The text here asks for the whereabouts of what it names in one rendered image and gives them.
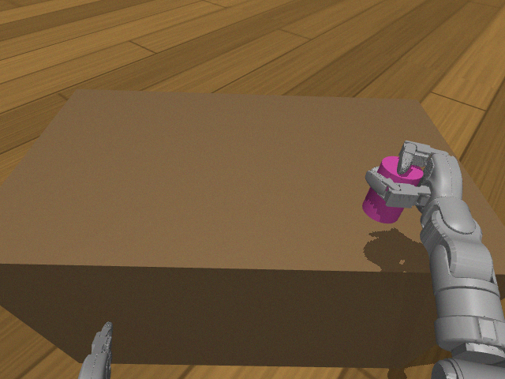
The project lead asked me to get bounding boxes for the right robot arm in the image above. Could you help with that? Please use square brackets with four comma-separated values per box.
[420, 197, 505, 379]

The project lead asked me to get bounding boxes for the right robot hand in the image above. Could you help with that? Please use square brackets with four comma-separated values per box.
[365, 141, 462, 214]

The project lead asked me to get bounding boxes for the left robot hand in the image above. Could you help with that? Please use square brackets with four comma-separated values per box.
[78, 321, 113, 379]

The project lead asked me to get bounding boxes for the can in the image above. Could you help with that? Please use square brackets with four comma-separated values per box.
[362, 156, 423, 223]

